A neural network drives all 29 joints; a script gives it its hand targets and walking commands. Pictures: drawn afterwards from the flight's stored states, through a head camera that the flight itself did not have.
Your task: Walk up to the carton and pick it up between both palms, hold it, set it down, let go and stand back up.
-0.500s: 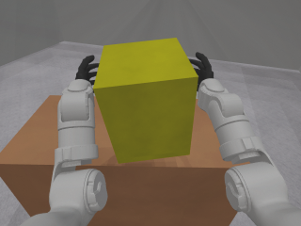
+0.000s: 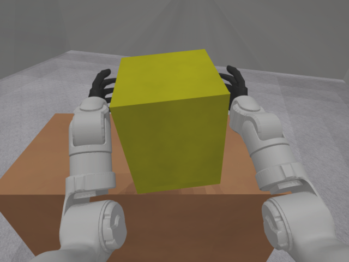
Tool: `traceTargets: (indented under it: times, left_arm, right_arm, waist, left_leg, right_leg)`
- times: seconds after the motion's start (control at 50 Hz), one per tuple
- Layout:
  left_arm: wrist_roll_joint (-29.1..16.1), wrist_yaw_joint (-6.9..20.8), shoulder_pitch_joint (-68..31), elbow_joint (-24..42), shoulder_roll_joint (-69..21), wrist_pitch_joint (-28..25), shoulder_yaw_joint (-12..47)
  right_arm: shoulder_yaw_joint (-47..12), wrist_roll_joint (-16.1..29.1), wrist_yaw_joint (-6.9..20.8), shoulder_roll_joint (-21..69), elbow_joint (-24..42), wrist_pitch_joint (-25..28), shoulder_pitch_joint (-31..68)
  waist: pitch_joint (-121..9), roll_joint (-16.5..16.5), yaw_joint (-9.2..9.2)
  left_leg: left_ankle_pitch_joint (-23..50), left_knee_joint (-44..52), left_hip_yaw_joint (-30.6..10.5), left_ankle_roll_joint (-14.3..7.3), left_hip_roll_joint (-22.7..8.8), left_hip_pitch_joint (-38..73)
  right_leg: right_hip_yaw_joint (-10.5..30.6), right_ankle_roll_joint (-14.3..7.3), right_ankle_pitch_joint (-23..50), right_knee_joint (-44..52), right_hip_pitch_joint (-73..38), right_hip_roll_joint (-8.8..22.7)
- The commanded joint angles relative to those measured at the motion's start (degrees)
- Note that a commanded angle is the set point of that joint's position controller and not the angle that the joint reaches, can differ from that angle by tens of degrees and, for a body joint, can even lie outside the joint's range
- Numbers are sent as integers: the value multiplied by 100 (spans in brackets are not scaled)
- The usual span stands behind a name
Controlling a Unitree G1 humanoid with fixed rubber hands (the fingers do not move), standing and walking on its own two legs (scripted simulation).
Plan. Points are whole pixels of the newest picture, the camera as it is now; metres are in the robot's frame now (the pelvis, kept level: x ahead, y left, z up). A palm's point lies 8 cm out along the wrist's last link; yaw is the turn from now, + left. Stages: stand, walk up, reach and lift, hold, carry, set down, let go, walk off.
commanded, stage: hold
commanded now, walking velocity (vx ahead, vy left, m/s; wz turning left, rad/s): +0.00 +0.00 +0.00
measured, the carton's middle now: (171, 121) +0.39 +0.00 +0.19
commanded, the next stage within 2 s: none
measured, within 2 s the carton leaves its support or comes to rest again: neither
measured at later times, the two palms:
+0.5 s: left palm (96, 100) +0.37 +0.16 +0.26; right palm (235, 98) +0.37 -0.13 +0.26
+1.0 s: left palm (96, 102) +0.36 +0.16 +0.27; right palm (237, 98) +0.36 -0.13 +0.27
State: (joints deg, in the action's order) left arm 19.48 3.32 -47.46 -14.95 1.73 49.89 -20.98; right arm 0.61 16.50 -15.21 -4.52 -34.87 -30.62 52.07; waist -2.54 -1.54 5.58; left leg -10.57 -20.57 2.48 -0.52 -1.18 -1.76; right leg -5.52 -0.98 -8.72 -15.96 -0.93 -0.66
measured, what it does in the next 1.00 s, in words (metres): stands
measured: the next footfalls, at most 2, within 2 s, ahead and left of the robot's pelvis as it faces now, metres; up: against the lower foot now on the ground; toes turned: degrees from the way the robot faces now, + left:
none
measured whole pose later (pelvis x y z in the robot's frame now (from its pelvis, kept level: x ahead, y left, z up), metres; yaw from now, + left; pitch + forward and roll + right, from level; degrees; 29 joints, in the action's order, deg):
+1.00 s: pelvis -0.01 +0.00 +0.00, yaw +0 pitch -9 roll -1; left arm 19.2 3.3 -48.5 -15.2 2.5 49.5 -20.8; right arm 1.1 15.8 -15.2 -4.2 -35.0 -29.8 52.7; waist -2.5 -1.9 5.3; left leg -9.9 -20.3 1.9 -0.3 -1.2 -1.9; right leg -5.9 -1.3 -8.6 -16.3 -0.7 -0.7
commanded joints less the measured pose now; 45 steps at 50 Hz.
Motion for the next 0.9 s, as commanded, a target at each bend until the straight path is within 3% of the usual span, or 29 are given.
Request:
traceTargets:
  times: [0.0, 0.06, 0.12, 0.18, 0.24, 0.26, 0.3, 0.36, 0.42, 0.48, 0.58, 0.6, 0.66, 0.7, 0.76, 0.88]
  left_arm:
    - [-1198, 808, -4043, 990, -3161, -465, 2538]
    - [-1093, 825, -3945, 803, -3163, -406, 2462]
    - [-955, 885, -3814, 312, -3031, -340, 2128]
    - [-946, 885, -4159, 302, -3003, -426, 2165]
    - [-1080, 810, -4571, 520, -3243, -546, 2462]
    - [-1143, 774, -4563, 461, -3269, -571, 2455]
    - [-1158, 728, -4443, 439, -3319, -590, 2457]
    - [-1021, 792, -4185, 186, -3200, -511, 2206]
    - [-1126, 822, -4065, 457, -3210, -487, 2344]
    - [-1149, 813, -3748, 778, -3233, -421, 2516]
    - [-1042, 867, -3754, 855, -3210, -334, 2486]
    - [-1040, 868, -3780, 824, -3206, -345, 2422]
    - [-988, 865, -3880, 846, -3231, -371, 2468]
    - [-1028, 828, -4030, 968, -3286, -414, 2571]
    - [-1071, 758, -4041, 762, -3229, -446, 2502]
    - [-1051, 770, -4075, 533, -3204, -436, 2418]
  right_arm:
    - [-1708, 879, 557, 3380, 2213, 420, 4735]
    - [-1576, 764, 571, 3316, 1963, 351, 4585]
    - [-1484, 649, 612, 3251, 1835, 325, 4755]
    - [-1259, 477, 669, 3348, 1426, 341, 4684]
    - [-1225, 479, 756, 3377, 1556, 466, 4920]
    - [-1242, 478, 756, 3434, 1621, 496, 5034]
    - [-1308, 509, 760, 3481, 1646, 531, 5030]
    - [-1276, 483, 710, 3355, 1376, 470, 4835]
    - [-1495, 624, 649, 3355, 1912, 537, 4935]
    - [-1770, 877, 536, 3305, 2238, 508, 4749]
    - [-1598, 783, 535, 3275, 2060, 378, 4468]
    - [-1605, 782, 558, 3269, 2046, 376, 4532]
    - [-1563, 736, 629, 3254, 2001, 409, 4589]
    - [-1646, 745, 651, 3425, 2237, 485, 4801]
    - [-1716, 729, 675, 3445, 2132, 471, 4918]
    - [-1539, 693, 655, 3424, 1873, 440, 4845]
  waist:
    - [-2383, 362, 128]
    - [-1942, 429, 133]
    - [-1580, 198, -10]
    - [-1543, 267, 28]
    - [-1994, 632, 140]
    - [-2079, 584, 57]
    - [-2201, 504, 79]
    - [-1857, 390, 42]
    - [-2346, 352, 39]
    - [-2498, 425, 170]
    - [-1920, 515, 200]
    - [-1729, 455, 138]
    - [-1695, 527, 60]
    - [-2018, 472, 92]
    - [-1988, 327, -38]
    - [-1919, 407, 7]
  left_leg:
    - [1944, 27, -96, 300, 395, 345]
    - [1459, 232, -101, 287, 359, 156]
    - [953, 383, -39, 179, 384, -172]
    - [384, 539, -26, 117, 355, -326]
    - [489, 483, -96, 200, 289, -157]
    - [687, 427, -79, 199, 318, -74]
    - [1083, 311, -132, 224, 298, 88]
    - [924, 358, -47, 225, 331, -85]
    - [1512, 191, -69, 245, 376, 167]
    - [2240, -62, -112, 367, 410, 568]
    - [1700, 147, -122, 354, 356, 286]
    - [1595, 203, -107, 338, 335, 177]
    - [1517, 261, -52, 344, 343, 73]
    - [1584, 237, -87, 313, 328, 203]
    - [1405, 251, -66, 261, 349, 225]
    - [1031, 314, -54, 225, 359, 21]
  right_leg:
    - [239, 372, 1743, -61, -904, -372]
    - [243, 341, 1223, 43, -793, -320]
    - [268, 376, 805, 125, -783, -299]
    - [297, 352, 246, 160, -669, -261]
    - [194, 318, 261, 19, -622, -315]
    - [201, 309, 383, 25, -597, -333]
    - [201, 314, 763, -14, -595, -324]
    - [226, 309, 676, 30, -688, -313]
    - [182, 354, 1269, -78, -901, -348]
    - [249, 348, 2046, -133, -1065, -360]
    - [181, 306, 1307, 4, -841, -354]
    - [195, 320, 1174, 24, -763, -342]
    - [154, 342, 1000, 14, -754, -387]
    - [183, 319, 1114, -25, -784, -358]
    - [173, 353, 1029, 11, -671, -368]
    - [231, 323, 756, 42, -698, -309]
